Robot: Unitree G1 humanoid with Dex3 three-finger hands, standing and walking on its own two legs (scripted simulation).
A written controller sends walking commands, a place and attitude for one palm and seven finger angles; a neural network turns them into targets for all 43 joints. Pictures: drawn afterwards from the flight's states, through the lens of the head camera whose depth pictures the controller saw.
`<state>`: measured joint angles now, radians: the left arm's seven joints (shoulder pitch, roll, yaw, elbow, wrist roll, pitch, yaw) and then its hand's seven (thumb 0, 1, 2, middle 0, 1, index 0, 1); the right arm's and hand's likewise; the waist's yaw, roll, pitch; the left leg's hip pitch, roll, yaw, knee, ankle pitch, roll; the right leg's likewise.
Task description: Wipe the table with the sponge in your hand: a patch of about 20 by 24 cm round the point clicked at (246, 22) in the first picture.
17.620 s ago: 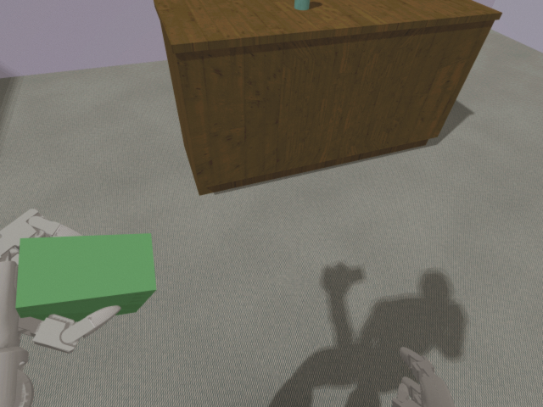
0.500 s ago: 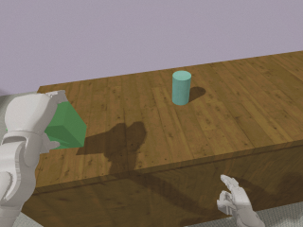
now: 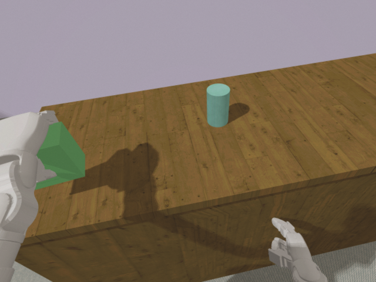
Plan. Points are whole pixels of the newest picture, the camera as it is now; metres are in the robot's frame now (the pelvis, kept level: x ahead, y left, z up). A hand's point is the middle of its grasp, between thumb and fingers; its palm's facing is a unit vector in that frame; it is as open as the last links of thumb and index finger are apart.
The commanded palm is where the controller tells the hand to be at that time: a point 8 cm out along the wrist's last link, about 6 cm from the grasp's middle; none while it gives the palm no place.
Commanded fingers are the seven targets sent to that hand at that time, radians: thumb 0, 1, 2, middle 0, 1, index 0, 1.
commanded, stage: move the sponge above the wiping area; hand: left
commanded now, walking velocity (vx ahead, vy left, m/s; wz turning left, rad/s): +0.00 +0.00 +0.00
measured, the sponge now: (48, 162) +0.27 +0.35 +0.13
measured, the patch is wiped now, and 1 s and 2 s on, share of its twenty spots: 0.00 0.05 0.05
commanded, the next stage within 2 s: none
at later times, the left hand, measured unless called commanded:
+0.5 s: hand (41, 164) +0.26 +0.35 +0.14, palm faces +0.03 -0.04 -1.00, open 9.9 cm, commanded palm +0.23 +0.32 +0.21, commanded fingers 0.00 0.10 1.30 -1.20 -1.60 -1.20 -1.60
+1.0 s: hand (59, 184) +0.24 +0.32 +0.10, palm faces -0.11 -0.11 -0.99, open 9.9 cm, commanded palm +0.23 +0.31 +0.21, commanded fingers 0.00 0.10 1.30 -1.20 -1.60 -1.20 -1.60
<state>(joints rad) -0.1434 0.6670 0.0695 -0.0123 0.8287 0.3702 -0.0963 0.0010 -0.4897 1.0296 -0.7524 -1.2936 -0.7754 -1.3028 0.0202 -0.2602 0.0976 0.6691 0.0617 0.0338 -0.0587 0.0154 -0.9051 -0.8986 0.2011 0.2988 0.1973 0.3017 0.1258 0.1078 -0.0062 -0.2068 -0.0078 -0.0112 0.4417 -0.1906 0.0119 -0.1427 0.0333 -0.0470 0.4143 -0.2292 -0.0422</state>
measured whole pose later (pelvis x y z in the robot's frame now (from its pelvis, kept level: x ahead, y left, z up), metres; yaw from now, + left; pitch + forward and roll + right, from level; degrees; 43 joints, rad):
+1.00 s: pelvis +0.01 +0.02 +0.00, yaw +1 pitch -1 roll -1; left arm 0.04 0.60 -0.02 -0.14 0.84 0.38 -0.21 0.00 -0.49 1.03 -0.75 -1.30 -0.77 -1.31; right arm 0.05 -0.30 0.08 0.61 0.07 0.04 -0.05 0.02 -0.91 -0.90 0.20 0.30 0.19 0.30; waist 0.12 0.12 0.00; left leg -0.24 -0.04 -0.02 0.46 -0.20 0.04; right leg -0.17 0.01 -0.06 0.43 -0.25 -0.02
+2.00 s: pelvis +0.01 +0.00 +0.00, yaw -1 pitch -3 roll -1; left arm 0.08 0.66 0.05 -0.25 0.83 0.20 -0.06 0.00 -0.49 1.04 -0.75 -1.30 -0.77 -1.31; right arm 0.09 -0.26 0.06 0.63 0.05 0.04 -0.05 0.02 -0.91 -0.90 0.20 0.30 0.20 0.30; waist 0.15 0.09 -0.01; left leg -0.19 0.00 0.00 0.47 -0.23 0.01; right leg -0.12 0.04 -0.03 0.42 -0.25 -0.05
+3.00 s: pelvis +0.01 +0.01 +0.00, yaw +0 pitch -1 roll +0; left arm -0.07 0.63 0.06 -0.10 0.83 0.43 -0.15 0.00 -0.49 1.04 -0.74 -1.32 -0.77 -1.33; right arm 0.04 -0.28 0.08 0.62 0.07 0.06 -0.03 0.01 -0.91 -0.90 0.20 0.30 0.19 0.30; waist 0.11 0.12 -0.02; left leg -0.22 -0.02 -0.01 0.44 -0.20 0.03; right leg -0.15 0.02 -0.04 0.41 -0.24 -0.03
